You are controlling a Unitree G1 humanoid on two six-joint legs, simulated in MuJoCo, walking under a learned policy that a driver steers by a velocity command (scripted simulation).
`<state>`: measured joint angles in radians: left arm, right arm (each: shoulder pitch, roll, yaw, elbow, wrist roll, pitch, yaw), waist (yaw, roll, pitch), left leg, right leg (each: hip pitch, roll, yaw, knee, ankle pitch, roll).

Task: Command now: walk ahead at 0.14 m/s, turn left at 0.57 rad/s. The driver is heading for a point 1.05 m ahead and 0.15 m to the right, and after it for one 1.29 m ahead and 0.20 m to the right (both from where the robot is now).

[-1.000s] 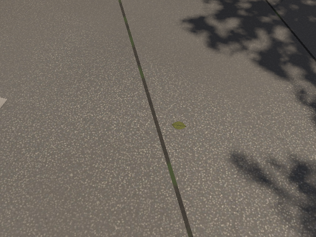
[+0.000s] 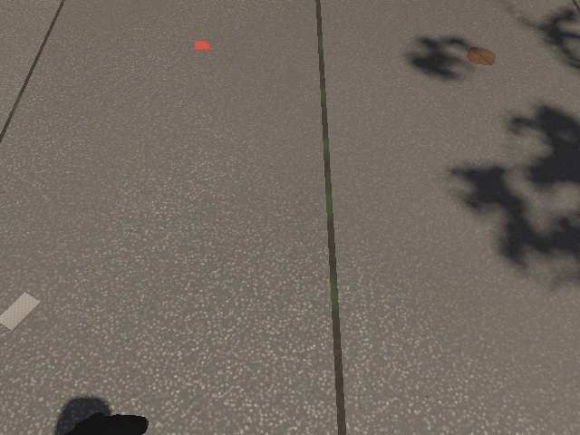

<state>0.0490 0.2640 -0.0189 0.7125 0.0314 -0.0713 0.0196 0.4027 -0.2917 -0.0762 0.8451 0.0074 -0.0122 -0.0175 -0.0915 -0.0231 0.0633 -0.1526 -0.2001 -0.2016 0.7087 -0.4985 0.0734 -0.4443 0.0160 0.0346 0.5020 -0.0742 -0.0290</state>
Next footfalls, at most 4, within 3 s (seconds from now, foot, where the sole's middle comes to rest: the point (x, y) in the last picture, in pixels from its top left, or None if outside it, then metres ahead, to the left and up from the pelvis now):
0.34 left None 0.06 0.10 -0.76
0.70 right None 0.03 -0.12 -0.76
1.16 left None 0.07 0.06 -0.76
1.48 right None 0.05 -0.15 -0.76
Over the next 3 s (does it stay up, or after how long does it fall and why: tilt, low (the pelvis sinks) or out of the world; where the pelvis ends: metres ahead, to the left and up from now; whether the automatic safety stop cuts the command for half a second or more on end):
stays up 0.81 -0.06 0.00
